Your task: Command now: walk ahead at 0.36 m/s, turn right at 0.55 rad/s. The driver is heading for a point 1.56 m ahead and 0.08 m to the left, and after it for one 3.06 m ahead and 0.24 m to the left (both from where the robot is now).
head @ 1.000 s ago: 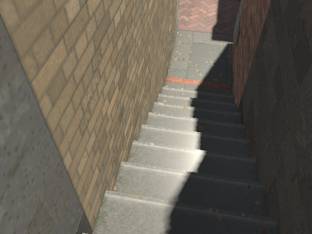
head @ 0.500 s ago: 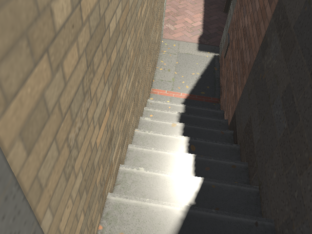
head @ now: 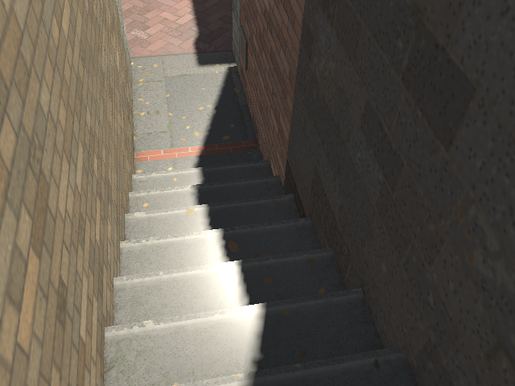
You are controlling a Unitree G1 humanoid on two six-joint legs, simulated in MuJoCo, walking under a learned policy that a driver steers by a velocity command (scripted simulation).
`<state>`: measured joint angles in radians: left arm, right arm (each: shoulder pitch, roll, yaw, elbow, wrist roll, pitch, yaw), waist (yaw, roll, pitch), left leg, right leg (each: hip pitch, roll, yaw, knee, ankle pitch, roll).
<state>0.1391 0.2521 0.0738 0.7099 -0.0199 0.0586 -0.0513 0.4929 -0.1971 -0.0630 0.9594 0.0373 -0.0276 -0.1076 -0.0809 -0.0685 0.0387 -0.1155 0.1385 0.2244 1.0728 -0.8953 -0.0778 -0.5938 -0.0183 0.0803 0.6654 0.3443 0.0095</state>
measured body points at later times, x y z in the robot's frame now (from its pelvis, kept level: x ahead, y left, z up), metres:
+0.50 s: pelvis +0.22 -0.03 -0.09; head +0.20 -0.04 +0.36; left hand +0.36 +0.18 -0.21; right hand +0.24 -0.29 -0.23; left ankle +0.20 +0.11 -0.76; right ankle +0.14 -0.11 -0.80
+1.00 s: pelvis +0.44 +0.04 -0.18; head +0.47 +0.07 +0.26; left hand +0.65 +0.27 -0.28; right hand +0.29 -0.19 -0.29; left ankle +0.27 +0.14 -0.78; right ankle +0.52 -0.03 -0.92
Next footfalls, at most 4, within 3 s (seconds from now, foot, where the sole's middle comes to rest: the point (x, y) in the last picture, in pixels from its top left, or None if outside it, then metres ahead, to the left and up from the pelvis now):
0.06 right None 0.18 -0.11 -0.84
0.70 left None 0.29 0.14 -0.84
1.00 right None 0.53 -0.03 -1.00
1.36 left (159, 362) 0.75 0.26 -1.16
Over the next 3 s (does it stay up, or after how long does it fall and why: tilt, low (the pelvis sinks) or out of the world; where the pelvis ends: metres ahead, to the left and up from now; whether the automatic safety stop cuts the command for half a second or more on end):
stays up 1.65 -0.03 -0.86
